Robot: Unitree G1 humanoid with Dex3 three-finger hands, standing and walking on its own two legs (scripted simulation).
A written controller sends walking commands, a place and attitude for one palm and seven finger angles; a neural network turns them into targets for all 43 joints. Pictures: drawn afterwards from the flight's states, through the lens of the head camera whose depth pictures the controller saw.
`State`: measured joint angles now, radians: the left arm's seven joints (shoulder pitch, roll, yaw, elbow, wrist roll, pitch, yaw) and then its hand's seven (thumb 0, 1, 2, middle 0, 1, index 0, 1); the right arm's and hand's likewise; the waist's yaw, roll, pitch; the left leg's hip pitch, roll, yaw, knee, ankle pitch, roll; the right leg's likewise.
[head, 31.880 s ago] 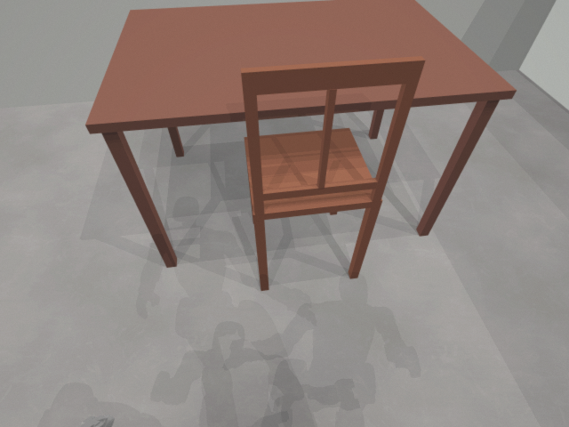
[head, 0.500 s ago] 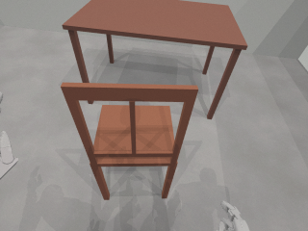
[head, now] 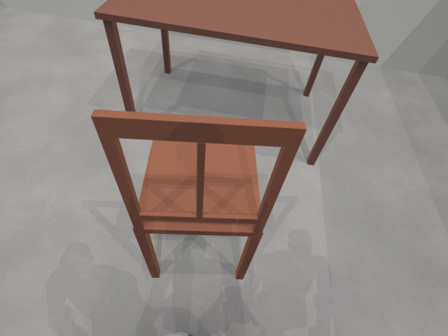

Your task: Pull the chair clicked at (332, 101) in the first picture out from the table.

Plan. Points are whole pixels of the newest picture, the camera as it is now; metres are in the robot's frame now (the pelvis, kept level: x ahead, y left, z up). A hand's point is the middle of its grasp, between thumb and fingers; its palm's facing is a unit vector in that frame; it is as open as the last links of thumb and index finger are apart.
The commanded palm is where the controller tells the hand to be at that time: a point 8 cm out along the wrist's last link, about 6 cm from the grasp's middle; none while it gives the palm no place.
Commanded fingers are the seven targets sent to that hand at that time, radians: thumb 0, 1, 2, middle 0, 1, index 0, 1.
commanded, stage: let the arm hang, fingers relaxed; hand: left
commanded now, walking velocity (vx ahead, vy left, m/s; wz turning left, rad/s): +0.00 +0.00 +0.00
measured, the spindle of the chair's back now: (200, 183) +0.45 +0.08 -0.06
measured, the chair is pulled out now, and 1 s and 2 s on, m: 0.62 0.62 0.62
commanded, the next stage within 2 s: look to check the result in 0.70 s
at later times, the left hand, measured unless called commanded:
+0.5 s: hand out of the picture +0.00 +0.11 -0.17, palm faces +0.05 -0.99 -0.13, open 7.4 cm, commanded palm none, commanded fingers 0.00 0.90 0.90 -0.20 -0.30 -0.20 -0.30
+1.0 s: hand out of the picture +0.02 +0.12 -0.17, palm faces +0.05 -0.98 -0.18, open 7.4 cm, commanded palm none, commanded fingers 0.00 0.90 0.90 -0.20 -0.30 -0.20 -0.30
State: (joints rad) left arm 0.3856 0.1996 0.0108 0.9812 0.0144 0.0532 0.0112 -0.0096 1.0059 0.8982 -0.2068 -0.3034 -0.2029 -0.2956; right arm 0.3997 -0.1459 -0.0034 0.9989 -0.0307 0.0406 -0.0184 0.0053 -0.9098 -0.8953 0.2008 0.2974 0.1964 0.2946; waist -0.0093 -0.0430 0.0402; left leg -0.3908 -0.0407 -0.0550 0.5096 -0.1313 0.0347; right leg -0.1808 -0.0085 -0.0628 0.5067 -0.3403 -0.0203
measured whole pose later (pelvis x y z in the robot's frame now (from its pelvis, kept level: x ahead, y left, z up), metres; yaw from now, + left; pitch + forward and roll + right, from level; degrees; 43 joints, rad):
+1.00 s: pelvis +0.04 -0.04 +0.00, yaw +0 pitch -2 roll +0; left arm 0.34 0.11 -0.01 1.06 0.00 0.01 0.04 0.00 0.91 0.90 -0.20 -0.30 -0.20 -0.30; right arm 0.30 -0.12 -0.01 1.12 -0.02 0.01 -0.05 0.00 -0.91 -0.90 0.20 0.30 0.20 0.29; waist -0.01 0.03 0.08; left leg -0.28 -0.01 -0.08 0.50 -0.19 -0.02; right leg -0.04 0.02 -0.08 0.44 -0.37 -0.04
